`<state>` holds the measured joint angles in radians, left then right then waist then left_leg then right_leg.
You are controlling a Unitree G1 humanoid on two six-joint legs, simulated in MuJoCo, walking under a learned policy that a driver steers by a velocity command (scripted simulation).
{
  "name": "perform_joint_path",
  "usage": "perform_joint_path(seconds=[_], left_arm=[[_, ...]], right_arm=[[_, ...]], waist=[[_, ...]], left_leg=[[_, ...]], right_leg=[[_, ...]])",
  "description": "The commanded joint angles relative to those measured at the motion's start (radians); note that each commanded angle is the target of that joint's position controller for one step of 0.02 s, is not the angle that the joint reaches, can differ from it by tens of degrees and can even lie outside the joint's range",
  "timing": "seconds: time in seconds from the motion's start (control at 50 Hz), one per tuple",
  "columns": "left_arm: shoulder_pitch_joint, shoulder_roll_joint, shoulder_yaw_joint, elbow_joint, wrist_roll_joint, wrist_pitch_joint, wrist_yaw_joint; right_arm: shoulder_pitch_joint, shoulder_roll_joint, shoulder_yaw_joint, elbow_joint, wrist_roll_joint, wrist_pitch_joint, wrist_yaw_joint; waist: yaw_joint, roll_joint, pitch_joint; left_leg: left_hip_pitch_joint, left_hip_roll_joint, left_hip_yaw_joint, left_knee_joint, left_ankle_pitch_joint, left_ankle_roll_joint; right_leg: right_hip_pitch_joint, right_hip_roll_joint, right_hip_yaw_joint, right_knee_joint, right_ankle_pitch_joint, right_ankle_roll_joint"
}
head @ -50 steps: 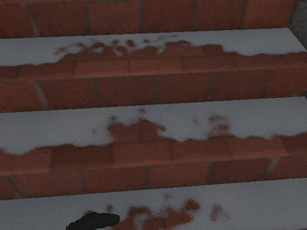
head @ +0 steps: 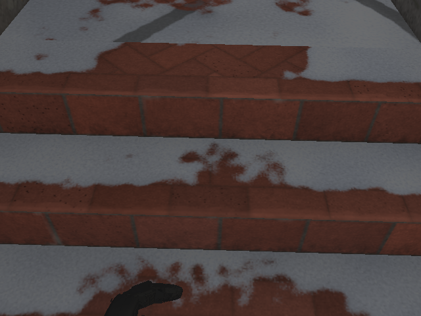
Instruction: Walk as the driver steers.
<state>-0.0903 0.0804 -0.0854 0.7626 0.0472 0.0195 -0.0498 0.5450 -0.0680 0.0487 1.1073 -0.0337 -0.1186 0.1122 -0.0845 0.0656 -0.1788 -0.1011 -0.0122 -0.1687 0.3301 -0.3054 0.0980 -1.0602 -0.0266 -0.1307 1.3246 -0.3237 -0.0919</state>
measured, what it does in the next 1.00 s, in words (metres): climbs: left foot 0.15 m higher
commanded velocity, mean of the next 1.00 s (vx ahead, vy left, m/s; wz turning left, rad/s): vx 0.50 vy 0.00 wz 0.10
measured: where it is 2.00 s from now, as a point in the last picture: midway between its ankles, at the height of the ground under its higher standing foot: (176, 99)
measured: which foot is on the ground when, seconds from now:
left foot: down 0.00-0.04, up 0.06-0.58, down 0.60-1.00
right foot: down 0.00-0.64, up 0.66-1.00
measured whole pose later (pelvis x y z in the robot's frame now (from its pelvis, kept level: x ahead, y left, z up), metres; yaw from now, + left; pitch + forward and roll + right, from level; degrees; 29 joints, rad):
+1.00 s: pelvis +0.50 +0.12 +0.28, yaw +5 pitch +5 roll +3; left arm 0.10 0.14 0.01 0.98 0.01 -0.06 -0.09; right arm 0.42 -0.11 0.02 1.14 -0.12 -0.08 0.04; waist -0.02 -0.04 -0.13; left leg -0.24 0.03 0.32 0.51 -0.36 0.04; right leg -1.28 -0.03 0.10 2.15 -0.11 -0.27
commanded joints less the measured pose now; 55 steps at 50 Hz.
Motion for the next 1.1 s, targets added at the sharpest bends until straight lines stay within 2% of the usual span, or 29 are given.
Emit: perform_joint_path(seconds=[0.02,0.04,0.06,0.08,0.1,0.16,0.18,0.24,0.28,0.3,0.34,0.46,0.5,0.54,0.56,0.58,0.6,0.62,0.64,0.66,0.68,0.7,0.74,0.78,0.88,0.96,1.02,1.06,1.1], left_arm=[[0.135,0.225,0.095,-0.076,-0.017,-0.032,0.03],[0.349,0.237,0.101,0.003,-0.016,-0.049,0.036],[0.549,0.286,0.114,0.052,0.029,-0.046,0.05],[0.534,0.289,0.123,0.07,0.04,-0.071,0.067],[0.442,0.293,0.132,0.094,0.009,-0.092,0.065],[0.335,-0.052,0.055,0.204,-0.025,-0.08,0.032],[0.308,-0.067,0.053,0.21,-0.027,-0.083,0.029],[0.265,-0.004,0.077,0.222,0.011,-0.1,0.025],[0.263,0.017,0.067,0.223,0.047,-0.11,0.013],[0.365,0.04,0.07,0.269,0.062,-0.103,0.013],[0.509,0.037,0.058,0.337,0.103,-0.1,0.011],[0.741,0.004,0.025,0.453,0.108,-0.123,-0.032],[0.692,0.013,0.023,0.439,0.06,-0.122,-0.079],[0.727,0.089,0.033,0.422,0.01,-0.147,-0.071],[0.675,0.208,0.094,0.396,-0.088,-0.169,0.051],[0.766,0.235,0.1,0.429,-0.084,-0.177,0.086],[0.78,0.203,0.073,0.436,0.044,-0.173,-0.045],[0.707,0.226,0.117,0.402,0.036,-0.184,-0.066],[0.751,0.169,0.1,0.38,0.056,-0.192,-0.096],[0.738,0.103,0.12,0.401,0.007,-0.162,-0.11],[0.738,0.071,0.132,0.423,-0.03,-0.142,-0.112],[0.636,0.041,0.134,0.386,-0.045,-0.156,-0.093],[0.535,0.004,0.121,0.358,-0.035,-0.177,-0.054],[0.472,-0.001,0.119,0.328,-0.047,-0.144,-0.032],[0.378,0.023,0.115,0.308,-0.037,-0.103,-0.065],[0.163,0.037,0.078,0.167,-0.037,-0.085,-0.038],[0.027,0.091,0.064,0.066,-0.04,-0.063,-0.027],[-0.054,0.103,0.064,0.022,-0.021,-0.032,-0.017],[-0.209,0.072,0.051,-0.039,-0.024,0.01,-0.033]], right_arm=[[-0.113,-0.313,-0.103,-0.076,0.005,-0.021,0.002],[0.011,-0.145,-0.074,-0.082,-0.045,-0.023,0.002],[-0.033,-0.066,-0.054,-0.069,-0.04,0.002,0.01],[-0.184,-0.149,-0.09,-0.065,0.005,0.019,0.013],[-0.227,-0.154,-0.104,-0.066,0.028,0.017,-0.005],[-0.322,-0.089,-0.093,-0.113,-0.001,0.024,-0.026],[-0.312,-0.053,-0.087,-0.108,0.005,0.04,-0.02],[-0.372,-0.027,-0.057,-0.146,0.022,0.056,0.004],[-0.469,-0.097,-0.064,-0.188,0.027,0.058,0.007],[-0.478,-0.1,-0.053,-0.185,0.029,0.064,0.006],[-0.563,-0.091,-0.036,-0.24,0.034,0.068,-0.02],[-0.867,-0.097,-0.002,-0.416,0.009,0.13,-0.065],[-1.028,-0.058,0.021,-0.476,-0.017,0.184,-0.028],[-0.96,-0.071,0.008,-0.452,-0.023,0.175,-0.005],[-0.677,-0.072,-0.007,-0.393,0.044,0.134,-0.059],[-0.576,-0.049,-0.006,-0.344,0.081,0.11,-0.092],[-0.744,-0.063,0.009,-0.415,-0.007,0.14,-0.052],[-0.574,-0.116,-0.023,-0.379,-0.004,0.13,-0.049],[-0.35,-0.204,-0.033,-0.313,0.015,0.132,-0.05],[-0.134,-0.302,-0.073,-0.227,-0.045,0.138,-0.049],[-0.067,-0.355,-0.12,-0.158,-0.046,0.117,-0.058],[-0.15,-0.343,-0.118,-0.105,-0.026,0.083,-0.074],[-0.374,-0.171,-0.083,-0.125,-0.018,0.061,-0.067],[-0.43,-0.027,-0.039,-0.109,-0.044,0.056,-0.053],[-0.371,-0.061,-0.047,-0.135,-0.052,0.03,-0.073],[-0.131,-0.055,-0.017,0.02,-0.099,0.031,-0.075],[-0.081,-0.063,-0.004,0.047,-0.12,0.019,-0.071],[-0.074,-0.075,0.003,0.035,-0.12,0.009,-0.066],[-0.137,-0.141,-0.012,-0.001,-0.061,0.016,-0.025]], waist=[[0.217,0.119,-0.079],[0.189,-0.184,-0.36],[0.292,-0.384,-0.324],[0.323,-0.314,-0.062],[0.247,-0.232,0.096],[0.097,-0.017,0.067],[0.071,-0.061,0.083],[0.041,-0.074,0.125],[0.042,-0.086,0.127],[0.084,-0.142,0.108],[0.119,-0.068,0.144],[0.182,-0.071,0.157],[0.151,-0.126,0.173],[0.113,-0.215,0.145],[0.05,-0.126,0.222],[0.044,-0.173,0.148],[0.032,-0.433,-0.012],[-0.048,-0.325,-0.049],[-0.091,-0.089,-0.25],[-0.104,-0.005,-0.264],[-0.088,0.036,-0.212],[-0.029,0.086,-0.058],[0.06,-0.06,-0.003],[0.144,-0.153,0.025],[0.15,0.031,0.08],[0.093,-0.042,0.13],[0.082,-0.068,0.127],[0.063,-0.039,0.122],[0.042,-0.043,0.17]], left_leg=[[-0.042,0.194,-0.09,0.241,1.621,0.124],[-0.35,0.085,-0.088,0.561,1.272,0.087],[-0.727,-0.1,-0.084,1.004,0.19,0.038],[-0.929,-0.035,-0.133,1.389,0.278,0.056],[-0.975,-0.002,-0.074,1.477,0.326,0.062],[-0.981,0.037,-0.039,1.57,0.276,0.147],[-1.005,0.034,-0.053,1.56,0.26,0.165],[-1.049,0.053,0.052,1.543,0.192,0.163],[-1.057,0.084,0.079,1.54,0.239,0.149],[-1.16,0.061,0.078,1.761,0.173,0.155],[-1.419,0.053,0.0,1.793,0.168,0.197],[-1.548,0.169,0.144,1.383,0.23,0.185],[-1.058,0.182,0.276,1.234,0.098,0.166],[-0.842,0.086,0.37,1.162,-0.043,0.114],[-0.664,0.046,0.453,0.914,-0.213,0.076],[-0.479,-0.043,0.466,0.789,-0.307,0.057],[-0.396,-0.005,0.302,0.807,-0.012,0.101],[-0.183,0.021,0.176,0.779,0.148,0.135],[0.178,0.188,-0.151,0.572,0.128,0.221],[0.163,0.348,-0.548,0.2,0.169,0.248],[0.013,0.393,-0.616,0.098,0.135,0.2],[-0.139,0.348,-0.424,0.123,-0.071,0.11],[-0.252,0.356,-0.221,0.176,0.077,0.117],[-0.345,0.347,-0.061,0.142,0.161,0.063],[-0.348,0.284,0.227,-0.018,0.209,0.131],[-0.045,0.309,0.247,-0.042,0.18,0.124],[0.04,0.3,0.315,-0.097,0.203,0.102],[0.027,0.292,0.374,-0.17,0.199,0.116],[-0.172,0.312,0.459,-0.324,0.324,0.148]], right_leg=[[0.575,0.077,0.1,-0.331,0.014,-0.036],[1.052,-0.124,0.504,-0.455,0.138,-0.226],[1.201,-0.365,1.021,-0.836,-0.138,-0.368],[0.959,-0.329,1.059,-0.92,-0.551,-0.25],[0.779,-0.328,0.907,-0.905,-0.528,-0.227],[0.682,-0.283,0.495,-0.868,-0.089,-0.164],[0.678,-0.248,0.402,-0.904,-0.019,-0.143],[0.626,-0.202,0.122,-1.033,0.08,-0.121],[0.61,-0.208,0.061,-1.11,0.113,-0.115],[0.712,-0.235,0.084,-1.109,0.185,-0.149],[0.926,-0.261,0.091,-1.091,0.225,-0.141],[1.15,-0.281,0.049,-1.215,0.24,-0.139],[0.743,-0.258,-0.036,-1.353,0.317,-0.147],[0.791,-0.254,-0.068,-1.278,0.769,-0.168],[0.903,-0.232,-0.062,-1.234,1.03,-0.116],[0.975,-0.263,-0.047,-1.034,1.385,-0.108],[0.983,-0.34,-0.006,-1.057,1.669,-0.114],[0.831,-0.237,0.027,-0.806,1.506,-0.049],[0.504,-0.144,0.124,-0.53,1.012,-0.028],[0.417,-0.022,0.235,-0.188,0.325,-0.006],[0.389,-0.004,0.384,0.27,0.392,-0.012],[0.275,-0.011,0.397,0.465,0.404,-0.019],[0.144,-0.006,0.385,0.706,0.346,-0.075],[0.112,-0.066,0.366,0.618,0.383,-0.12],[0.007,-0.039,0.238,0.839,0.203,-0.143],[-0.395,-0.023,0.288,0.891,0.214,-0.252],[-0.434,-0.071,0.242,0.7,0.262,-0.242],[-0.357,-0.123,0.153,0.461,0.28,-0.207],[-0.004,-0.1,0.014,0.143,-0.087,-0.136]])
